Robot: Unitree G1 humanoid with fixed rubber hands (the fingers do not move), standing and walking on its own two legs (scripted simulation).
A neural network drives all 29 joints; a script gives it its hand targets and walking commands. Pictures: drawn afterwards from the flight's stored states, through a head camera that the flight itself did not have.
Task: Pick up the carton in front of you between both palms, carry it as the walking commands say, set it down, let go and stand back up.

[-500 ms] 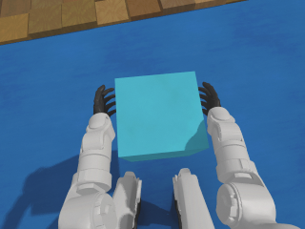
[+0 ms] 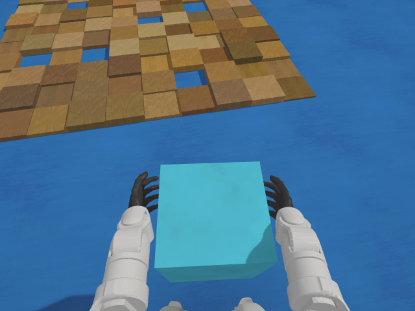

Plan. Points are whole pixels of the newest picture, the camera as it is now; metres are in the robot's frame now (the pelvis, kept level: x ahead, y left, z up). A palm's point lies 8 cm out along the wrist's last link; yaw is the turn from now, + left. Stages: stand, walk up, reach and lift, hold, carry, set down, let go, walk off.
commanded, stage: reach and lift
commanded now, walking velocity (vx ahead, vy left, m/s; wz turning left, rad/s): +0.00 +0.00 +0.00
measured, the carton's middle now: (211, 227) +0.33 +0.00 -0.10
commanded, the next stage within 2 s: hold in 1.30 s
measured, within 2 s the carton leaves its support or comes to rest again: neither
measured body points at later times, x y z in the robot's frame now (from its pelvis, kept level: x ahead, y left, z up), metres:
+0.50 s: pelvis +0.01 +0.01 +0.06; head -0.02 +0.00 +0.50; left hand +0.32 +0.15 +0.08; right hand +0.31 -0.15 +0.07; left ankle +0.03 +0.13 -0.68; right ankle +0.04 -0.13 -0.68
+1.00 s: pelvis +0.02 +0.00 +0.06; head -0.01 +0.00 +0.51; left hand +0.33 +0.15 +0.09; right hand +0.32 -0.15 +0.08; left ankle +0.03 +0.13 -0.68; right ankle +0.04 -0.13 -0.68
